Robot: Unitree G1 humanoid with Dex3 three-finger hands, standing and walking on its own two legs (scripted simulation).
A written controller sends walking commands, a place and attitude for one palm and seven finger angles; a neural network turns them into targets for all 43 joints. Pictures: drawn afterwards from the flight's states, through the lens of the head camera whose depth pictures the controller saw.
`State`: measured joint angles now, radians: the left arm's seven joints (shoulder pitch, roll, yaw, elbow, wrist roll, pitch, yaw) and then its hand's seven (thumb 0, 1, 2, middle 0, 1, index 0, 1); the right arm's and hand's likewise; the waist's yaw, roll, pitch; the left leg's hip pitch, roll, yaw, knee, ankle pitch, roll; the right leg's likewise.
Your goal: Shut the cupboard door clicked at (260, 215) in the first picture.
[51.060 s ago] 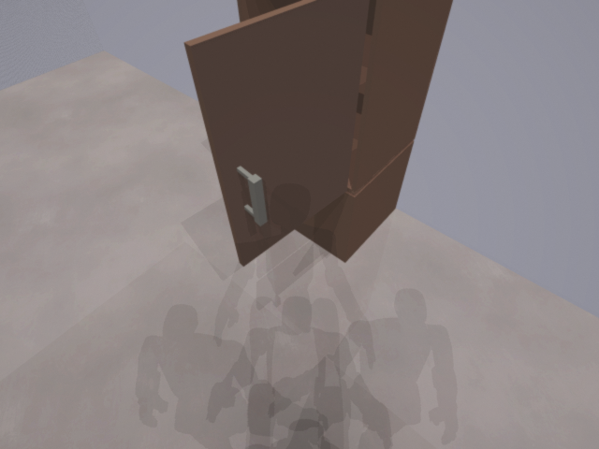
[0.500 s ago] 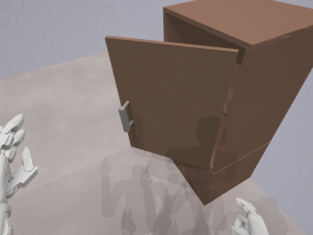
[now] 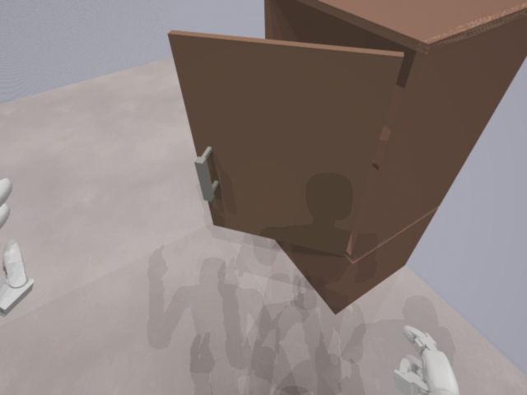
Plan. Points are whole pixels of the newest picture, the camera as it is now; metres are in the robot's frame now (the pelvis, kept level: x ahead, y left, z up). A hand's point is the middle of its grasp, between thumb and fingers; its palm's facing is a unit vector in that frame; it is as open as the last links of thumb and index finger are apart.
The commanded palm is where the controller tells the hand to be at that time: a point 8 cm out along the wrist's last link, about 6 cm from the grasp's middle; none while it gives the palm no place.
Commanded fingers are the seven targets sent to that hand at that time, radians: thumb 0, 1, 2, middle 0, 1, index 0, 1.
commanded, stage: step back with the hand held close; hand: left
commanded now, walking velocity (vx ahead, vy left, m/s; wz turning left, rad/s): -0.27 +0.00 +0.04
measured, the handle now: (208, 174) +0.63 +0.19 -0.08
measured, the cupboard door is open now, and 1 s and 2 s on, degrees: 40 40 40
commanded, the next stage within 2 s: stop stepping back and stand still in 0.62 s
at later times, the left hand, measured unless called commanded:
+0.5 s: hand out of the picture +0.06 +0.29 +0.18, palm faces +0.55 -0.73 -0.40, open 7.4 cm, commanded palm +0.00 +0.32 +0.18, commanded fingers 0.00 0.90 0.90 -0.20 -0.30 -0.20 -0.30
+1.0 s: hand out of the picture -0.09 +0.35 +0.17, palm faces +0.60 -0.73 -0.33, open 7.4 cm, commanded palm -0.17 +0.35 +0.18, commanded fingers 0.00 0.90 0.90 -0.20 -0.30 -0.20 -0.30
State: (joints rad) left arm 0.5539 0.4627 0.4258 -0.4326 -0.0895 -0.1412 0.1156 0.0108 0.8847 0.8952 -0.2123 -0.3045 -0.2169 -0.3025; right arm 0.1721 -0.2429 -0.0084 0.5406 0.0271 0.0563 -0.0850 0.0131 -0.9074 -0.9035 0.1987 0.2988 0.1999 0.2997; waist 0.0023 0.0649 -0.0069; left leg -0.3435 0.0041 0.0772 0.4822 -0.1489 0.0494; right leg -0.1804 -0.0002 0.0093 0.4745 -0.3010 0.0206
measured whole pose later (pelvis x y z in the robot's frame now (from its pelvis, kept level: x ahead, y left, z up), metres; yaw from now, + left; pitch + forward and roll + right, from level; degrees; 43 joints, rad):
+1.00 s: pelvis -0.27 +0.04 +0.00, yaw +6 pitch -4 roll -3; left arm 0.38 0.40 0.45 -0.40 -0.05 -0.14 0.18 0.01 0.89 0.90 -0.20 -0.30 -0.21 -0.30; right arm 0.22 -0.16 0.02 0.64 0.00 -0.10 -0.05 0.01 -0.91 -0.90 0.20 0.30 0.20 0.30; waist 0.00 0.00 0.04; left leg -0.39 0.04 0.08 0.51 -0.16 0.03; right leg -0.36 0.07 -0.01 0.87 -0.44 0.01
